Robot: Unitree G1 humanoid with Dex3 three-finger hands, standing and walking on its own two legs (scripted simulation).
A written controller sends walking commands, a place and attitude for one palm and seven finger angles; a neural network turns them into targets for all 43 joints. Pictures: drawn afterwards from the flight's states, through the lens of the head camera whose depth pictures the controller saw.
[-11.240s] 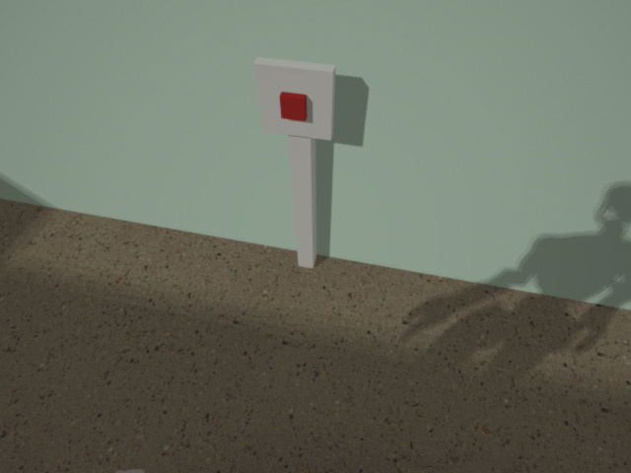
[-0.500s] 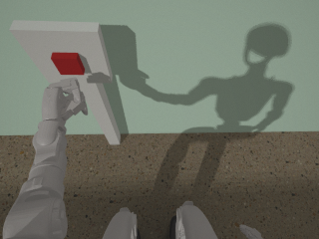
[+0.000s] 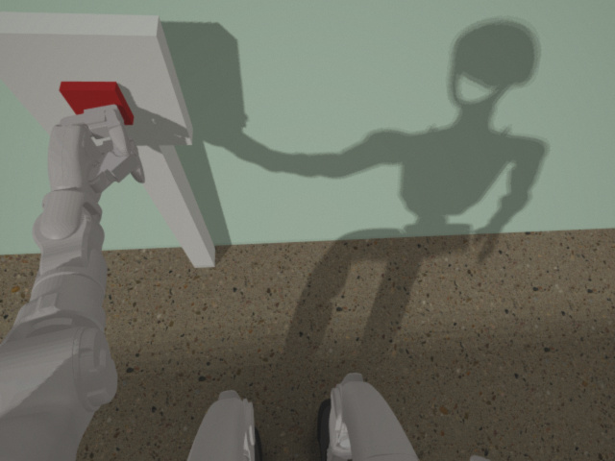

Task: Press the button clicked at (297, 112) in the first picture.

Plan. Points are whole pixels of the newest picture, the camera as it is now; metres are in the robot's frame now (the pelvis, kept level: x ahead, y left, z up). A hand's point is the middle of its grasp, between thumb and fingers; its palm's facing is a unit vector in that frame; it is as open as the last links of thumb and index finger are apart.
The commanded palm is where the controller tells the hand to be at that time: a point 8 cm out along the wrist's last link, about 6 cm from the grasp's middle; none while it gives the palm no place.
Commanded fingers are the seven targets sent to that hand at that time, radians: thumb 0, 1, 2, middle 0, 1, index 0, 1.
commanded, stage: press the button with the knuckle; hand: left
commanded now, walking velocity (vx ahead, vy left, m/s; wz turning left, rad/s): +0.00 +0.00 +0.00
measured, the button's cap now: (100, 100) +0.54 +0.23 +0.07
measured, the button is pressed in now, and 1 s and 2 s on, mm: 5 7 0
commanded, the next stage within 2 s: hold the button down briefly in 0.38 s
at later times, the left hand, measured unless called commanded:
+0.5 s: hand (127, 148) +0.50 +0.20 +0.03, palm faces +0.01 -1.00 -0.05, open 2.7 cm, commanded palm +0.51 +0.23 +0.04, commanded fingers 0.00 0.90 0.90 -1.30 -1.50 -1.30 -1.50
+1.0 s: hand (127, 153) +0.49 +0.20 +0.03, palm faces +0.02 -1.00 -0.03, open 2.8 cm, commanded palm +0.47 +0.23 +0.04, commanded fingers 0.00 0.90 0.90 -1.30 -1.50 -1.30 -1.50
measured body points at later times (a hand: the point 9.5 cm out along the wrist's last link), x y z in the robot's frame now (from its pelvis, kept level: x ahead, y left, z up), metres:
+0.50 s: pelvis -0.02 +0.00 -0.02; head +0.15 +0.04 +0.40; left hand +0.49 +0.26 +0.04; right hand +0.00 -0.26 -0.13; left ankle +0.00 +0.10 -0.64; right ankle +0.04 -0.12 -0.64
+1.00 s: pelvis -0.04 +0.01 -0.02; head +0.13 +0.04 +0.40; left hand +0.49 +0.26 +0.04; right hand -0.03 -0.26 -0.12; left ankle +0.00 +0.10 -0.64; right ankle +0.04 -0.12 -0.64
